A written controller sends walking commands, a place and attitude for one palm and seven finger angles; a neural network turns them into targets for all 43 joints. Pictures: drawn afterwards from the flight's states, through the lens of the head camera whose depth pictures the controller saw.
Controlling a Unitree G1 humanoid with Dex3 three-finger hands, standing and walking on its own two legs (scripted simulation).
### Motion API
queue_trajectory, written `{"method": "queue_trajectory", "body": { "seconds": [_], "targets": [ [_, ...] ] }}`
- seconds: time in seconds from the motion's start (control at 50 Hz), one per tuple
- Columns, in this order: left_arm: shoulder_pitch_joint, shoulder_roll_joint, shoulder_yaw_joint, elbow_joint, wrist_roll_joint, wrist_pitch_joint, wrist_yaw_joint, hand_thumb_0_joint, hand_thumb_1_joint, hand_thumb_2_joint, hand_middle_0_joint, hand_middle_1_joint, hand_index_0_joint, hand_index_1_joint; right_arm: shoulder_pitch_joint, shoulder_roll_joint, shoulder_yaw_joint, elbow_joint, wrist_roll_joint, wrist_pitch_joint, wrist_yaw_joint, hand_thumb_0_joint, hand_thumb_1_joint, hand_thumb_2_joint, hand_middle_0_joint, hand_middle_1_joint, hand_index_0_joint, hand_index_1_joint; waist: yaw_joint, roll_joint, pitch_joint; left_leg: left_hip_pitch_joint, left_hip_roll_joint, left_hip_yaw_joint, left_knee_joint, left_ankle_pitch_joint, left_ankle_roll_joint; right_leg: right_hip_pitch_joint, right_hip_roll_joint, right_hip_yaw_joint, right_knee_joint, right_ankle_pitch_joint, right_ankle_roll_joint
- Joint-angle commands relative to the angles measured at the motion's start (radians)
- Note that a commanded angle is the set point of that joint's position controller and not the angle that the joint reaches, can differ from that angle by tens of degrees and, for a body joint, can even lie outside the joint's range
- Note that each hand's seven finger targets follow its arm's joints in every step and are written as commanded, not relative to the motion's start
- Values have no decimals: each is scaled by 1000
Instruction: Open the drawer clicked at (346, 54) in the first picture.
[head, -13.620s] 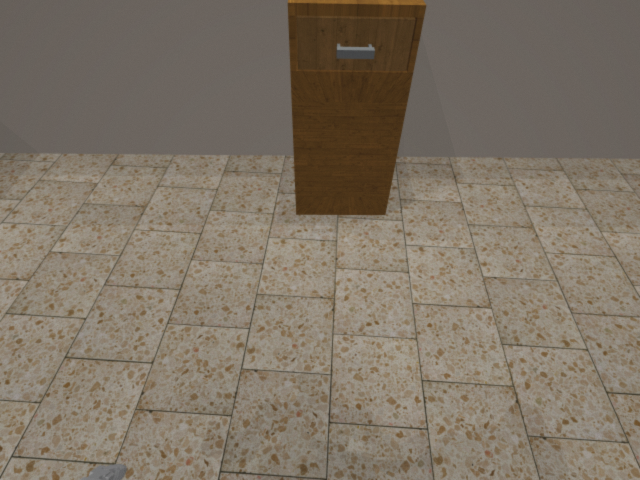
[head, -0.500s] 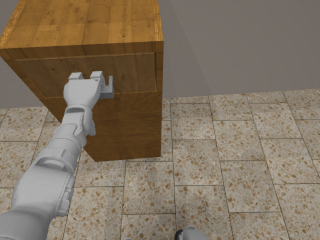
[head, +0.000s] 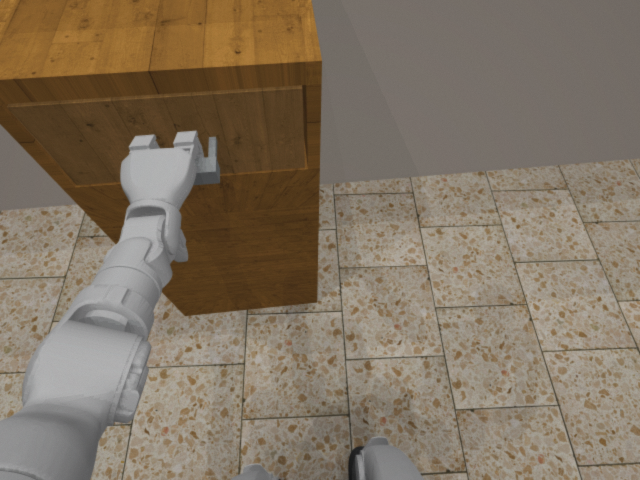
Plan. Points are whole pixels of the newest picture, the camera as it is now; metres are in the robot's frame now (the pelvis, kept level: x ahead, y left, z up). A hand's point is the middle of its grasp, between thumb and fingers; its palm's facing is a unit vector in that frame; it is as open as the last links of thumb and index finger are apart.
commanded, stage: lower the fingers behind the handle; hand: left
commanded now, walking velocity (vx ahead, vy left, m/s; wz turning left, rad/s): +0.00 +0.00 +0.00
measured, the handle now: (176, 160) +0.54 +0.16 +0.02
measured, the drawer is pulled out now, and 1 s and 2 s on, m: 0.00 0.00 0.08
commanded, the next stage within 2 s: close the thumb around the handle in 0.08 s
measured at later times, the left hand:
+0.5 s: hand (175, 197) +0.49 +0.17 +0.00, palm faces -0.04 -0.02 -1.00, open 11.0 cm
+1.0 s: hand (175, 196) +0.50 +0.17 +0.00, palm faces -0.05 -0.01 -1.00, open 5.8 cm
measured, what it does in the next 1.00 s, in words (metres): stands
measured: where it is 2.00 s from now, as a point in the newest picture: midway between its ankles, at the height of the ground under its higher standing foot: outside the picture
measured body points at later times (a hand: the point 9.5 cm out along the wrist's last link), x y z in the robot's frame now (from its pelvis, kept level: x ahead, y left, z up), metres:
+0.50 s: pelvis +0.01 +0.00 +0.00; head +0.12 -0.01 +0.44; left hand +0.49 +0.17 +0.06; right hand +0.02 -0.27 -0.13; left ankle -0.03 +0.10 -0.70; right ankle +0.03 -0.12 -0.70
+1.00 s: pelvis +0.01 +0.00 +0.00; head +0.13 -0.01 +0.44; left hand +0.49 +0.17 +0.06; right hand +0.02 -0.27 -0.13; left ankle -0.03 +0.10 -0.70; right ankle +0.03 -0.12 -0.70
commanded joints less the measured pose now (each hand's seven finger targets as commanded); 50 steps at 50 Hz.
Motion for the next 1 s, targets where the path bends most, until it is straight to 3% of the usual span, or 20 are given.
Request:
{"method": "queue_trajectory", "body": {
  "seconds": [0.0, 0.04, 0.08, 0.12, 0.16, 0.18, 0.24, 0.28, 0.32, 0.48, 0.52, 0.58, 0.66, 0.7, 0.74, 0.84, 0.88, 0.92, 0.94, 0.98],
  "targets": [
    [-417, 231, 61, -172, -8, 2, 35, 0, -500, 300, -300, -1200, -300, -1200, 139, -170, -51, -53, -5, -17, -9, 0, -900, -900, 200, 300, 200, 300, -8, -20, -456, 206, -37, -68, -74, 373, 7, 326, 58, 22, -61, 297, -23],
    [-433, 207, 34, -175, -3, 0, 34, 0, -500, 300, -300, -1200, -300, -1200, 136, -167, -49, -57, -2, -19, -12, 0, -900, -900, 200, 300, 200, 300, -18, -22, -431, 194, -37, -69, -78, 362, 7, 314, 58, 22, -62, 291, -23],
    [-445, 226, 51, -190, 0, -8, 38, 0, -500, 300, -300, -1200, -300, -1200, 143, -168, -51, -52, -4, -21, -11, 0, -900, -900, 200, 300, 200, 300, -14, 1, -453, 219, -33, -74, -71, 386, 5, 303, 58, 20, -55, 294, -25],
    [-428, 185, 28, -189, -1, -8, 39, 0, -500, 300, -300, -1200, -300, -1200, 142, -162, -54, -54, -5, -22, -7, 0, -900, -900, 200, 300, 200, 300, -12, 9, -449, 229, -32, -72, -69, 409, 2, 300, 60, 16, -54, 306, -26],
    [-411, 193, 45, -199, -6, -10, 39, 0, -500, 300, -300, -1200, -300, -1200, 142, -163, -56, -54, -8, -19, -5, 0, -900, -900, 200, 300, 200, 300, -5, 6, -483, 244, -31, -76, -59, 454, -1, 313, 60, 16, -45, 336, -27],
    [-423, 186, 35, -208, -5, -10, 41, 0, -444, 324, -304, -1206, -304, -1206, 147, -162, -57, -53, -8, -18, -4, 0, -900, -900, 200, 300, 200, 300, -14, 10, -482, 252, -27, -78, -59, 457, -1, 305, 59, 15, -47, 338, -24],
    [-386, 177, 36, -206, -4, -1, 45, 0, -276, 396, -316, -1224, -316, -1224, 139, -162, -58, -54, -7, -13, 1, 0, -900, -900, 200, 300, 200, 300, 0, 8, -463, 248, -29, -73, -63, 467, -3, 314, 61, 14, -51, 343, -25],
    [-409, 157, 17, -207, -4, 0, 46, 0, -164, 444, -324, -1236, -324, -1236, 140, -160, -59, -52, -6, -12, 0, 0, -900, -900, 200, 300, 200, 300, -14, -6, -450, 247, -27, -76, -66, 451, -1, 309, 61, 13, -56, 335, -24],
    [-403, 189, 39, -190, -4, 9, 48, 0, -52, 492, -332, -1248, -332, -1248, 134, -164, -56, -48, -5, -10, -2, 0, -900, -900, 200, 300, 200, 300, -8, -12, -434, 227, -32, -69, -72, 421, 1, 318, 61, 17, -60, 324, -25],
    [-423, 172, 19, -194, -4, 12, 36, 0, 396, 684, -364, -1296, -364, -1296, 137, -158, -54, -51, -4, -9, -8, 0, -900, -900, 200, 300, 200, 300, -18, -6, -450, 241, -33, -69, -66, 458, 0, 327, 59, 18, -54, 362, -24],
    [-403, 161, 18, -199, -8, 10, 33, 0, 508, 732, -372, -1308, -372, -1308, 134, -157, -54, -54, -5, -10, -5, 0, -900, -900, 200, 300, 200, 300, -10, 6, -451, 245, -34, -65, -65, 463, 1, 333, 60, 19, -58, 367, -24],
    [-381, 205, 53, -210, -8, 3, 29, 0, 676, 804, -384, -1326, -384, -1326, 136, -158, -54, -58, -7, -7, -8, 0, -900, -900, 200, 300, 200, 300, 4, 5, -489, 239, -36, -61, -60, 489, 2, 371, 58, 25, -47, 409, -24],
    [-394, 149, 12, -205, -4, -1, 29, 0, 900, 900, -400, -1350, -400, -1350, 131, -154, -56, -56, -3, -11, -8, 0, -900, -900, 200, 300, 200, 300, -15, -14, -433, 238, -31, -65, -66, 463, 0, 331, 59, 18, -59, 372, -24],
    [-376, 196, 49, -217, -7, -4, 33, 0, 900, 900, -400, -1350, -400, -1350, 135, -158, -57, -56, -4, -9, -8, 0, -900, -900, 200, 300, 200, 300, 2, -16, -482, 239, -36, -60, -61, 475, 3, 367, 59, 24, -50, 396, -23],
    [-390, 161, 20, -215, -6, -1, 32, 0, 900, 900, -400, -1350, -400, -1350, 135, -154, -57, -54, -5, -10, -8, 0, -900, -900, 200, 300, 200, 300, -11, -17, -457, 234, -35, -57, -64, 468, 2, 357, 58, 22, -56, 399, -21],
    [-375, 206, 52, -207, -9, 8, 34, 0, 900, 900, -400, -1350, -400, -1350, 133, -158, -55, -52, -5, -8, -9, 0, -900, -900, 200, 300, 200, 300, 0, -12, -471, 226, -40, -54, -67, 466, 3, 385, 58, 27, -56, 409, -22],
    [-393, 190, 38, -215, -11, 8, 34, 0, 900, 900, -400, -1350, -400, -1350, 135, -157, -56, -51, -5, -8, -9, 0, -900, -900, 200, 300, 200, 300, -8, -4, -472, 237, -37, -58, -67, 478, 2, 376, 57, 26, -56, 415, -22],
    [-363, 193, 48, -228, -12, 4, 33, 0, 900, 900, -400, -1350, -400, -1350, 131, -155, -57, -54, -6, -7, -8, 0, -900, -900, 200, 300, 200, 300, 7, 10, -489, 251, -37, -55, -66, 504, 1, 387, 57, 27, -55, 430, -22],
    [-363, 166, 27, -219, -13, 4, 30, 0, 900, 900, -400, -1350, -400, -1350, 133, -153, -58, -51, -5, -6, -7, 0, -900, -900, 200, 300, 200, 300, -3, -10, -476, 252, -34, -58, -69, 501, 0, 380, 59, 22, -59, 424, -22],
    [-350, 200, 57, -228, -20, -4, 29, 0, 900, 900, -400, -1350, -400, -1350, 134, -157, -56, -55, -4, -7, -7, 0, -900, -900, 200, 300, 200, 300, 9, -24, -478, 236, -37, -53, -73, 487, 4, 408, 57, 28, -60, 433, -20]
  ]
}}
